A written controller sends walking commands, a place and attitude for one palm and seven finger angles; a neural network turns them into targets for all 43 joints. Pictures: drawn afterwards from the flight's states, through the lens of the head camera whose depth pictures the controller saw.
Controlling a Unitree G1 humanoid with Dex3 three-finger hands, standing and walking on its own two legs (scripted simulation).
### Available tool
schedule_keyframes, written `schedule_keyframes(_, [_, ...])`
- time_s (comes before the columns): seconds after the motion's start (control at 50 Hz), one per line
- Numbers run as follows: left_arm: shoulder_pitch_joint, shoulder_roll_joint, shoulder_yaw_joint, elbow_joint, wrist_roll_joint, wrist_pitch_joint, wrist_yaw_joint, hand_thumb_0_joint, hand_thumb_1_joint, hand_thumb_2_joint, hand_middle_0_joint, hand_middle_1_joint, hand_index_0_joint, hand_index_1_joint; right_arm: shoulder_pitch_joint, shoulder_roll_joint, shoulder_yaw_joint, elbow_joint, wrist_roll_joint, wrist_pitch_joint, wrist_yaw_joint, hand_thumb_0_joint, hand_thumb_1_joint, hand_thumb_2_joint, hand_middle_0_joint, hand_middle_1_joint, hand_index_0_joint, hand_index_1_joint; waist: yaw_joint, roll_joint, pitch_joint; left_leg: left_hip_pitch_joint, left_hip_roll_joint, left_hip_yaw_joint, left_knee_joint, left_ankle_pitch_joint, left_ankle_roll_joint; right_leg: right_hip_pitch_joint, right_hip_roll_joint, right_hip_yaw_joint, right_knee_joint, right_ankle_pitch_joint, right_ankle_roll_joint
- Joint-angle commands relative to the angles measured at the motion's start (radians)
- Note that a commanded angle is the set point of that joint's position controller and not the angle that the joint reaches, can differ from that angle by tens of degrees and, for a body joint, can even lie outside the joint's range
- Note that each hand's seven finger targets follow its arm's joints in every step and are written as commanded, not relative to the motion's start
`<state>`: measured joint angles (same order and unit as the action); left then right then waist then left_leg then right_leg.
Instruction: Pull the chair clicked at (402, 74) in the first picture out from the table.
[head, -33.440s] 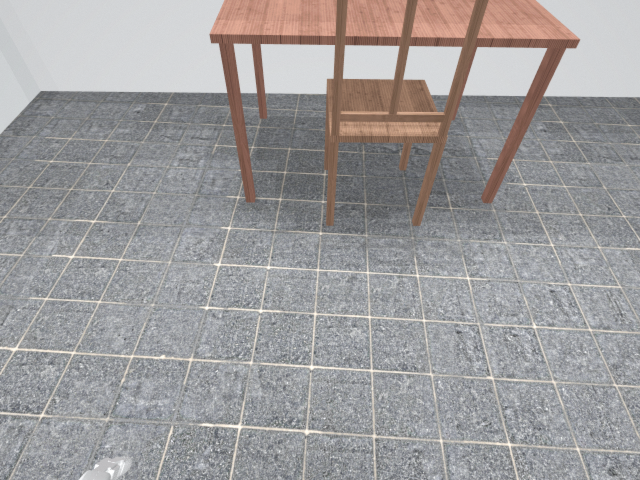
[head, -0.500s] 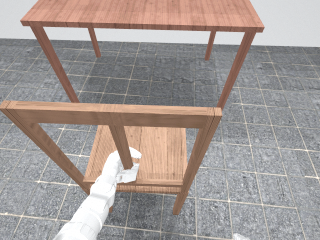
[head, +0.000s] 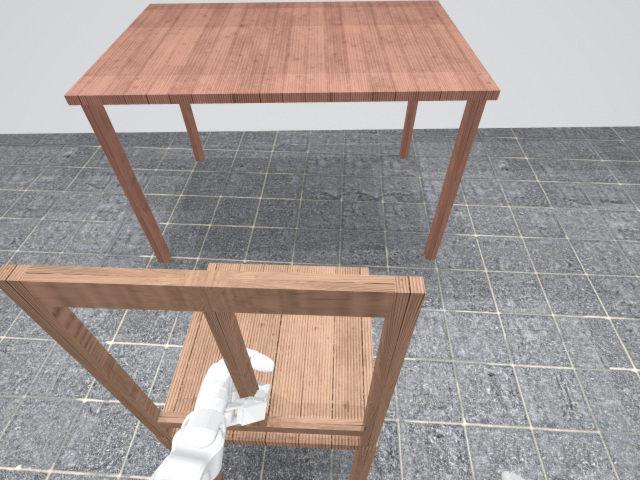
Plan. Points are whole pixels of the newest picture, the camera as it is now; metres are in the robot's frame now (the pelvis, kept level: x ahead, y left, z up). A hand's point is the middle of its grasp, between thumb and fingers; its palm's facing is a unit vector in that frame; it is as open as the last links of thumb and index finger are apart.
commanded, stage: stop walking, hand still on the chair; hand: left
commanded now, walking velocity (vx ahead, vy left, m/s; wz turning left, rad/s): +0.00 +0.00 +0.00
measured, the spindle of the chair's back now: (243, 377) +0.27 +0.12 -0.04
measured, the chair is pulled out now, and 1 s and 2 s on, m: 0.67 0.67 0.67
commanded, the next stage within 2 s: open the thumb and straighten the fingers in 0.20 s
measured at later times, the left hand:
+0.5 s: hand (256, 394) +0.25 +0.11 -0.07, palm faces -0.07 -0.99 -0.10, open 6.8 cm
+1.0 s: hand (245, 382) +0.27 +0.12 -0.07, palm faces -0.03 -0.99 -0.14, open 16.8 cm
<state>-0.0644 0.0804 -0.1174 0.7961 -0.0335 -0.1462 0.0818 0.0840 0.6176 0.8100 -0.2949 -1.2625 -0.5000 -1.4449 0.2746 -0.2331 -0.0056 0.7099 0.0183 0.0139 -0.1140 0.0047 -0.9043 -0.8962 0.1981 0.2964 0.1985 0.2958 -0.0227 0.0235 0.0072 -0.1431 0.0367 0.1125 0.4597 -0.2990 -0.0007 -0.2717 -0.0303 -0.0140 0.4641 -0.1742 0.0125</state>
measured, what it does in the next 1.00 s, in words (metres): stands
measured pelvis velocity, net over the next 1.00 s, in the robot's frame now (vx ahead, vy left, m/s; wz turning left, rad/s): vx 0.02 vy -0.01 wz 0.08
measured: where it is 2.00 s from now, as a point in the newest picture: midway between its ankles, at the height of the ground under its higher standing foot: outside the picture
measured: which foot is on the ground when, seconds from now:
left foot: down 0.00-1.00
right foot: down 0.00-1.00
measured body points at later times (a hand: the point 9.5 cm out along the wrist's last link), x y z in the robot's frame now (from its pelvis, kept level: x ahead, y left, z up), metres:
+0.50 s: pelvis +0.00 +0.00 -0.01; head +0.03 +0.00 +0.44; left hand +0.25 +0.16 -0.06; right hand +0.15 -0.25 -0.11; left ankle -0.03 +0.11 -0.74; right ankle +0.04 -0.13 -0.74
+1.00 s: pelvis +0.02 -0.01 -0.03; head +0.07 -0.03 +0.42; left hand +0.27 +0.18 -0.06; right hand +0.19 -0.24 -0.13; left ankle -0.03 +0.11 -0.74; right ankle +0.04 -0.13 -0.74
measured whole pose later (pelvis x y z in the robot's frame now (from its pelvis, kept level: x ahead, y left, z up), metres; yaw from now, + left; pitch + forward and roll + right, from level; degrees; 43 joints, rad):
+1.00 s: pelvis +0.02 -0.01 -0.03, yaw +5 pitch +9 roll +0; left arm 0.06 0.15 -0.08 0.32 -0.05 0.09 0.00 -0.01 -0.53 0.20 -0.10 -0.29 -0.10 -0.29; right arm 0.24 -0.25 0.01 0.58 0.03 -0.09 -0.05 0.01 -0.90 -0.90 0.20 0.30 0.20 0.30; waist -0.04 0.05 -0.07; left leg -0.47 0.03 0.03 0.76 -0.44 -0.01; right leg -0.57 -0.07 -0.08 0.77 -0.35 0.00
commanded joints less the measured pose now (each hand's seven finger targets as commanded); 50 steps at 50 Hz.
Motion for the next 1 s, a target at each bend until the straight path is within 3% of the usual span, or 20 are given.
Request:
schedule_keyframes(0.0, [-0.209, 0.082, 0.031, -0.160, 0.018, -0.031, 0.019, 0.000, 0.900, 0.900, -0.500, -1.450, -0.500, -1.450, -0.085, -0.091, -0.019, -0.132, -0.001, -0.040, -0.007, 0.000, -0.900, -0.900, 0.200, 0.300, 0.200, 0.300, 0.008, -0.068, -0.079, -0.022, 0.086, -0.123, -0.107, 0.094, 0.026, 0.031, -0.069, 0.103, -0.097, -0.033, -0.044])
schedule_keyframes(0.12, [-0.166, 0.074, 0.011, -0.205, 0.024, -0.045, 0.012, 0.000, 0.900, 0.900, -0.500, -1.450, -0.500, -1.450, -0.085, -0.098, -0.025, -0.129, -0.005, -0.039, -0.006, 0.000, -0.900, -0.900, 0.200, 0.300, 0.200, 0.300, 0.001, -0.076, -0.174, 0.039, 0.098, -0.118, -0.074, 0.308, 0.012, 0.116, -0.090, 0.084, -0.017, 0.288, -0.048])
schedule_keyframes(0.16, [-0.139, 0.077, 0.011, -0.194, 0.024, -0.044, 0.012, 0.000, 0.900, 0.900, -0.500, -1.450, -0.500, -1.450, -0.084, -0.099, -0.024, -0.121, -0.009, -0.037, -0.008, 0.000, -0.900, -0.900, 0.200, 0.300, 0.200, 0.300, 0.001, -0.043, -0.165, 0.047, 0.098, -0.115, -0.077, 0.322, 0.011, 0.104, -0.090, 0.080, -0.014, 0.298, -0.045])
schedule_keyframes(0.26, [-0.143, 0.071, 0.004, -0.182, 0.022, -0.039, 0.011, 0.000, 0.900, 0.900, -0.500, -1.450, -0.500, -1.450, -0.089, -0.094, -0.021, -0.120, -0.008, -0.022, -0.011, 0.000, -0.900, -0.900, 0.200, 0.300, 0.200, 0.300, 0.000, -0.104, -0.147, 0.027, 0.092, -0.114, -0.088, 0.232, 0.013, 0.099, -0.093, 0.087, -0.041, 0.227, -0.041])
schedule_keyframes(0.28, [-0.210, 0.141, 0.060, -0.339, 0.023, -0.053, 0.019, 0.000, 0.900, 0.900, -0.500, -1.450, -0.500, -1.450, -0.104, -0.091, -0.024, -0.142, -0.008, -0.023, -0.008, 0.000, -0.900, -0.900, 0.200, 0.300, 0.200, 0.300, 0.008, -0.118, -0.158, 0.032, 0.089, -0.116, -0.085, 0.229, 0.017, 0.118, -0.096, 0.096, -0.049, 0.237, -0.039])
schedule_keyframes(0.3, [-0.132, 0.028, -0.006, -0.219, -0.025, -0.021, -0.010, 0.000, 0.779, 0.842, -0.500, -1.450, -0.500, -1.450, -0.107, -0.129, -0.030, -0.121, 0.035, -0.041, 0.027, 0.000, -0.900, -0.900, 0.200, 0.300, 0.200, 0.300, -0.062, -0.246, -0.126, -0.123, 0.043, -0.079, -0.055, 0.174, 0.016, 0.083, -0.052, -0.025, -0.004, 0.152, -0.024])
schedule_keyframes(0.32, [-0.178, 0.066, 0.029, -0.301, -0.031, -0.038, -0.026, 0.000, 0.658, 0.783, -0.500, -1.450, -0.500, -1.450, -0.119, -0.134, -0.034, -0.136, 0.035, -0.060, 0.044, 0.000, -0.900, -0.900, 0.200, 0.300, 0.200, 0.300, -0.033, -0.267, -0.135, -0.167, 0.035, -0.076, -0.028, 0.160, 0.021, 0.073, -0.045, -0.018, 0.016, 0.144, -0.027])
schedule_keyframes(0.36, [-0.173, 0.133, 0.074, -0.401, -0.025, -0.049, -0.036, 0.000, 0.417, 0.667, -0.500, -1.450, -0.500, -1.450, -0.119, -0.132, -0.041, -0.149, 0.029, -0.079, 0.059, 0.000, -0.900, -0.900, 0.200, 0.300, 0.200, 0.300, -0.022, -0.101, -0.194, -0.158, 0.018, -0.063, -0.012, 0.150, 0.017, 0.069, -0.047, -0.007, 0.028, 0.121, -0.031])
schedule_keyframes(0.4, [-0.154, 0.093, 0.023, -0.477, -0.003, -0.045, -0.042, 0.000, 0.175, 0.550, -0.500, -1.450, -0.500, -1.450, -0.125, -0.112, -0.034, -0.170, 0.023, -0.101, 0.074, 0.000, -0.900, -0.900, 0.200, 0.300, 0.200, 0.300, -0.013, 0.068, -0.227, -0.145, 0.006, -0.054, 0.008, 0.165, 0.002, 0.034, -0.042, -0.020, 0.049, 0.099, -0.040])
schedule_keyframes(0.44, [-0.125, 0.089, 0.004, -0.482, 0.014, -0.020, -0.043, 0.000, -0.067, 0.433, -0.500, -1.450, -0.500, -1.450, -0.110, -0.115, -0.037, -0.175, 0.022, -0.111, 0.086, 0.000, -0.900, -0.900, 0.200, 0.300, 0.200, 0.300, -0.020, 0.101, -0.222, -0.159, 0.006, -0.065, 0.027, 0.169, -0.002, 0.001, -0.035, -0.029, 0.061, 0.083, -0.044])
schedule_keyframes(0.5, [-0.097, 0.074, 0.006, -0.450, 0.011, 0.038, -0.045, 0.000, -0.429, 0.258, -0.475, -1.378, -0.475, -1.378, -0.106, -0.127, -0.037, -0.192, 0.025, -0.111, 0.097, 0.000, -0.900, -0.900, 0.200, 0.300, 0.200, 0.300, -0.024, 0.021, -0.208, -0.225, 0.000, -0.072, 0.059, 0.092, 0.002, -0.050, -0.026, -0.040, 0.088, 0.020, -0.036])
schedule_keyframes(0.52, [-0.167, 0.152, 0.074, -0.489, 0.003, 0.050, -0.039, 0.000, -0.550, 0.200, -0.450, -1.305, -0.450, -1.305, -0.102, -0.141, -0.039, -0.195, 0.026, -0.109, 0.093, 0.000, -0.900, -0.900, 0.200, 0.300, 0.200, 0.300, -0.025, -0.012, -0.234, -0.235, -0.003, -0.076, 0.060, 0.073, 0.006, -0.039, -0.026, -0.035, 0.091, 0.008, -0.032])
schedule_keyframes(0.62, [-0.074, 0.100, 0.066, -0.521, -0.035, 0.104, -0.065, 0.000, -0.550, 0.200, -0.325, -0.942, -0.325, -0.942, -0.106, -0.145, -0.043, -0.233, 0.026, -0.127, 0.075, 0.000, -0.900, -0.900, 0.200, 0.300, 0.200, 0.300, -0.014, -0.121, -0.286, -0.277, -0.009, -0.074, 0.098, 0.094, 0.011, -0.021, -0.021, -0.041, 0.134, 0.044, -0.022])
schedule_keyframes(0.66, [-0.067, 0.068, 0.024, -0.572, -0.040, 0.109, -0.079, 0.000, -0.550, 0.200, -0.275, -0.798, -0.275, -0.798, -0.102, -0.140, -0.042, -0.245, 0.026, -0.138, 0.071, 0.000, -0.900, -0.900, 0.200, 0.300, 0.200, 0.300, -0.023, -0.099, -0.304, -0.265, -0.009, -0.075, 0.118, 0.133, 0.011, -0.032, -0.022, -0.048, 0.153, 0.084, -0.023])
schedule_keyframes(0.76, [-0.031, 0.101, 0.035, -0.622, -0.023, 0.136, -0.086, 0.000, -0.550, 0.200, -0.150, -0.435, -0.150, -0.435, -0.082, -0.146, -0.042, -0.252, 0.021, -0.153, 0.066, 0.000, -0.900, -0.900, 0.200, 0.300, 0.200, 0.300, -0.029, -0.076, -0.291, -0.292, -0.014, -0.080, 0.162, 0.144, 0.012, -0.073, -0.024, -0.051, 0.188, 0.096, -0.020])
schedule_keyframes(0.78, [-0.009, 0.113, 0.047, -0.630, -0.020, 0.143, -0.084, 0.000, -0.550, 0.200, -0.125, -0.363, -0.125, -0.363, -0.080, -0.146, -0.041, -0.257, 0.019, -0.155, 0.065, 0.000, -0.900, -0.900, 0.200, 0.300, 0.200, 0.300, -0.022, -0.083, -0.295, -0.302, -0.016, -0.082, 0.169, 0.149, 0.011, -0.068, -0.025, -0.052, 0.198, 0.105, -0.021])
schedule_keyframes(0.8, [-0.096, 0.207, 0.127, -0.646, -0.016, 0.144, -0.075, 0.000, -0.550, 0.200, -0.100, -0.290, -0.100, -0.290, -0.071, -0.156, -0.041, -0.246, 0.018, -0.148, 0.058, 0.000, -0.900, -0.900, 0.200, 0.300, 0.200, 0.300, -0.030, -0.087, -0.297, -0.315, -0.018, -0.082, 0.176, 0.137, 0.013, -0.069, -0.024, -0.041, 0.197, 0.102, -0.017])
schedule_keyframes(0.84, [-0.073, 0.207, 0.128, -0.674, -0.006, 0.151, -0.071, 0.000, -0.550, 0.200, -0.050, -0.145, -0.050, -0.145, -0.074, -0.148, -0.039, -0.256, 0.013, -0.149, 0.049, 0.000, -0.900, -0.900, 0.200, 0.300, 0.200, 0.300, -0.020, -0.056, -0.304, -0.316, -0.022, -0.081, 0.178, 0.146, 0.015, -0.054, -0.026, -0.041, 0.204, 0.111, -0.020])
schedule_keyframes(0.88, [-0.039, 0.145, 0.082, -0.672, -0.009, 0.160, -0.075, 0.000, -0.550, 0.200, 0.000, 0.000, 0.000, 0.000, -0.070, -0.139, -0.034, -0.261, 0.013, -0.154, 0.051, 0.000, -0.900, -0.900, 0.200, 0.300, 0.200, 0.300, -0.027, -0.067, -0.305, -0.312, -0.021, -0.082, 0.192, 0.170, 0.015, -0.063, -0.026, -0.047, 0.218, 0.139, -0.018])
schedule_keyframes(0.98, [-0.019, 0.125, 0.052, -0.685, -0.027, 0.200, -0.107, 0.000, -0.550, 0.200, 0.000, 0.000, 0.000, 0.000, -0.065, -0.149, -0.035, -0.267, 0.017, -0.157, 0.047, 0.000, -0.900, -0.900, 0.200, 0.300, 0.200, 0.300, -0.042, -0.076, -0.319, -0.321, -0.022, -0.086, 0.221, 0.185, 0.015, -0.073, -0.028, -0.055, 0.230, 0.167, -0.013])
